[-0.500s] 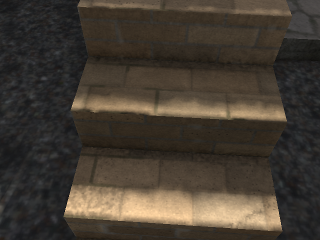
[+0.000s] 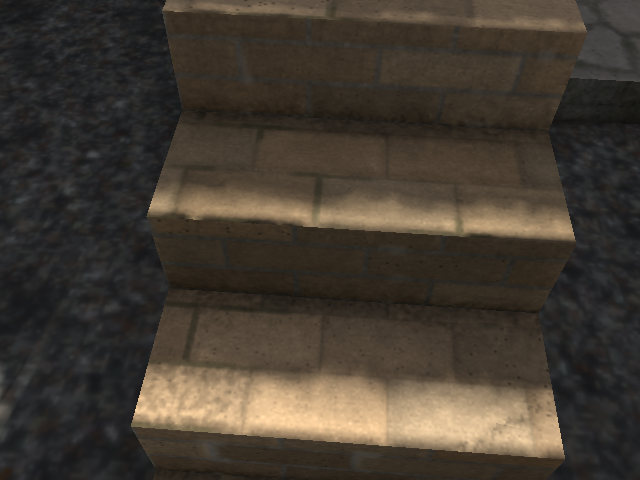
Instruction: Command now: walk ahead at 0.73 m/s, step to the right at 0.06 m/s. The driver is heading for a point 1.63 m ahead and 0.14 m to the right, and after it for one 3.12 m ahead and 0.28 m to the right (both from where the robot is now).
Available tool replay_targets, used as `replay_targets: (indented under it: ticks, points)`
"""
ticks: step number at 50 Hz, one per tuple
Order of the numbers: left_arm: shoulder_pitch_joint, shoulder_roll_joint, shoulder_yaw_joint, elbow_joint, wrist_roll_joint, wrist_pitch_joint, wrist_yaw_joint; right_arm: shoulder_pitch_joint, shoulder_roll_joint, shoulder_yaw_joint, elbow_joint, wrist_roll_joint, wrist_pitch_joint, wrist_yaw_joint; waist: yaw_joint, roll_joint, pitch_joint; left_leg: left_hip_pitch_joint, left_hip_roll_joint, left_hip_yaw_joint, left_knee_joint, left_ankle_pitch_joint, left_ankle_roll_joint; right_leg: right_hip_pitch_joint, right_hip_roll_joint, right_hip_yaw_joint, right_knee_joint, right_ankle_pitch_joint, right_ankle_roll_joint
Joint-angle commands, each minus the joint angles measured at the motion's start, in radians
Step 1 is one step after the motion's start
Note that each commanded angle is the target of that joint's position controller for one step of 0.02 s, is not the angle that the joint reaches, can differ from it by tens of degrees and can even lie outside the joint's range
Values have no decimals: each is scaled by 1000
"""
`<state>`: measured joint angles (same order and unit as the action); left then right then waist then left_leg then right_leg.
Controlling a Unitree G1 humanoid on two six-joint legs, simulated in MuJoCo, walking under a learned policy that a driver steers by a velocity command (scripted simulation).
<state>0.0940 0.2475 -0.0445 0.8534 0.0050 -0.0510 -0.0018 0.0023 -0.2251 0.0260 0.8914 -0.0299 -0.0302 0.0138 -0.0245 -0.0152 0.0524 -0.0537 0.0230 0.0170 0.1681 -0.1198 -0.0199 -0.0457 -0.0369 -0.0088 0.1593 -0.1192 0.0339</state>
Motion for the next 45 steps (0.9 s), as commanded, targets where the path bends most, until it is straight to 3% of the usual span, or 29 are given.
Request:
replay_targets:
  ticks: [1, 10, 11, 12, 13, 14, 16, 28, 29, 30, 32, 33, 34, 35, 37, 38, 39, 45]
  points:
    - [-36, 101, 22, -64, -1, -15, 3, -76, -112, -24, -67, 2, -16, -3, 0, 21, -133, 44, 158, -88, 6, 232, 24, 34, -138, 80, 3, 183, -32]
    - [-22, 97, 23, -64, -1, -16, 2, -76, -113, -26, -58, 4, -14, -3, 0, 17, -127, 37, 157, -85, 8, 215, 23, 37, -137, 82, 4, 191, -37]
    - [-15, 95, 27, -60, 14, -12, 0, -33, -97, -17, -20, 31, -24, 9, 3, 78, -164, 3, 125, -65, -32, 102, 4, 98, -123, 96, 29, 139, -41]
    - [-19, 105, 30, -62, 17, -10, -1, -42, -92, -14, -18, 33, -28, 15, 11, 72, -127, -23, 120, -63, -45, 83, -2, 89, -123, 96, 29, 131, -43]
    - [-17, 105, 30, -61, 16, -9, -2, -51, -95, -14, -16, 31, -30, 17, 16, 54, -112, -27, 122, -63, -49, 85, -2, 77, -122, 98, 28, 131, -43]
    - [-19, 97, 30, -55, 4, -11, -2, -74, -88, -18, -19, 28, -23, 15, 10, 25, -79, -28, 123, -62, -58, 106, 4, 48, -124, 102, 17, 135, -39]
    - [-13, 93, 31, -54, 0, -14, -1, -65, -99, -21, -11, 26, -20, 13, 12, 0, -91, -13, 129, -65, -55, 133, 9, 56, -124, 104, 18, 155, -38]
    - [-22, 95, 40, -56, 0, -9, -1, -61, -79, -22, -1, 28, -23, 8, 10, -2, -146, 25, 132, -53, -39, 233, 5, 91, -139, 105, 43, 299, -35]
    - [-19, 92, 39, -54, -3, -10, 0, -62, -80, -23, 0, 29, -22, 6, 9, -1, -145, 26, 133, -54, -37, 242, 6, 90, -138, 107, 43, 300, -36]
    - [-37, 85, 45, -55, -22, -14, -3, -84, -60, -17, -24, 27, -20, -1, 9, 12, -122, 12, 117, -51, -24, 227, 15, 77, -137, 126, 50, 331, -29]
    - [-51, 89, 47, -61, -19, -12, -3, -67, -57, -15, -27, 26, -21, -2, 4, -1, -147, 18, 117, -52, -26, 226, 17, 91, -139, 121, 57, 347, -26]
    - [-57, 105, 46, -66, -20, -15, 1, -95, -85, -19, -66, -2, -20, -14, 9, -53, -128, 48, 143, -66, 25, 325, 29, 49, -141, 98, 51, 421, -24]
    - [-52, 91, 43, -63, -24, -17, 3, -93, -92, -21, -74, 0, -18, -21, 4, -39, -161, 66, 147, -66, 44, 355, 35, 57, -140, 97, 57, 436, -24]
    - [-37, 94, 36, -60, -7, -14, 7, -53, -114, -28, -56, 1, -18, -17, -1, -28, -210, 84, 165, -70, 41, 387, 26, 81, -144, 74, 56, 386, -31]
    - [-39, 90, 33, -61, -3, -9, 7, -69, -104, -26, -65, 5, -17, -14, 4, 21, -195, 87, 161, -69, 48, 391, 20, 62, -140, 75, 50, 334, -30]
    - [-64, 89, 39, -65, -19, -13, 1, -107, -73, -17, -98, 5, -13, -20, 3, 46, -153, 65, 144, -64, 55, 359, 26, 41, -139, 94, 49, 363, -22]
    - [-55, 99, 32, -63, -3, -10, 3, -67, -91, -23, -77, 2, -13, -14, -7, 21, -191, 70, 162, -70, 39, 358, 19, 65, -145, 75, 45, 324, -27]
    - [-60, 100, 30, -61, 1, -8, 0, -73, -101, -28, -86, 2, -12, -10, -3, 36, -154, 61, 161, -76, 26, 317, 16, 41, -145, 83, 24, 254, -24]
